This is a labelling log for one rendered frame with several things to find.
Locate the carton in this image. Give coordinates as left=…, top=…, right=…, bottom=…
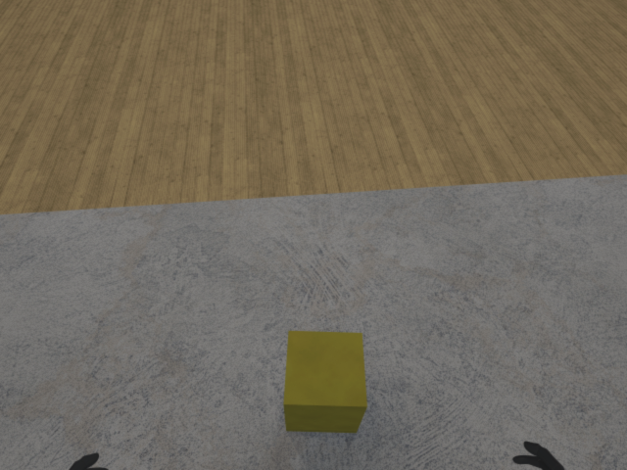
left=283, top=331, right=367, bottom=433

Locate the right robot hand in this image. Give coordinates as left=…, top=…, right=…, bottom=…
left=512, top=442, right=564, bottom=470

